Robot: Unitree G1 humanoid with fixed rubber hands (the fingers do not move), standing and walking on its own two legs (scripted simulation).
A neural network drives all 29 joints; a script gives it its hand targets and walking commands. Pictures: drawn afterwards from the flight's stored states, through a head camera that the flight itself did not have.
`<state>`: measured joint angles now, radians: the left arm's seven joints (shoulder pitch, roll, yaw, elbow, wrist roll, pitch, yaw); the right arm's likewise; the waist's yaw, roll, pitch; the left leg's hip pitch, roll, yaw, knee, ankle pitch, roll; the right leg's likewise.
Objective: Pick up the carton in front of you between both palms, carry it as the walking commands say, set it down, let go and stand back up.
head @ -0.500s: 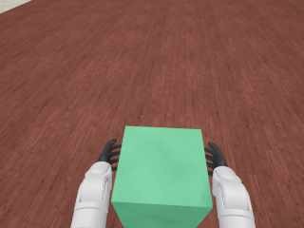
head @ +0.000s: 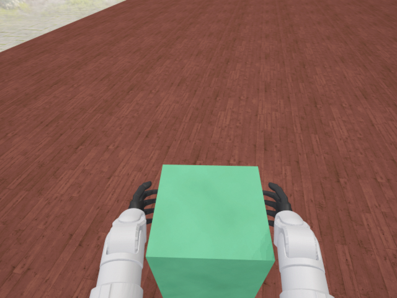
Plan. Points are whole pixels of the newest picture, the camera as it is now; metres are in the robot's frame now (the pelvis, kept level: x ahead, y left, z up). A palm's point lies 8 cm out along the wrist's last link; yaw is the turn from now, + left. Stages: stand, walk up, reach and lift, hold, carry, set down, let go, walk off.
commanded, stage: hold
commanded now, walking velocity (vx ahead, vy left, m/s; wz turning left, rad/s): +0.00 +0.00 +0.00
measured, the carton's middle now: (208, 234) +0.29 +0.00 -0.03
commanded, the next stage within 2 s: set down in 0.16 s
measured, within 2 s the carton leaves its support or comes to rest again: neither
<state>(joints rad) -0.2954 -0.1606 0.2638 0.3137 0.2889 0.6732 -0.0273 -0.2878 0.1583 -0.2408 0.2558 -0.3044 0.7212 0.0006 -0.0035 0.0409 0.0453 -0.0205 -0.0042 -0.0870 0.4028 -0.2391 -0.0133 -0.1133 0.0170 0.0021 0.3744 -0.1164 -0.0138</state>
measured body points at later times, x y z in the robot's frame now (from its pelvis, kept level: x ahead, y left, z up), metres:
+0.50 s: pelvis +0.01 +0.01 -0.01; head +0.03 -0.01 +0.44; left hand +0.35 +0.15 +0.01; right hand +0.35 -0.16 +0.00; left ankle +0.00 +0.14 -0.74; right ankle +0.07 -0.11 -0.74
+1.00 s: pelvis -0.03 +0.02 -0.12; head +0.18 -0.01 +0.28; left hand +0.39 +0.14 -0.19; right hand +0.38 -0.17 -0.20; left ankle +0.00 +0.14 -0.74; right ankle +0.07 -0.11 -0.74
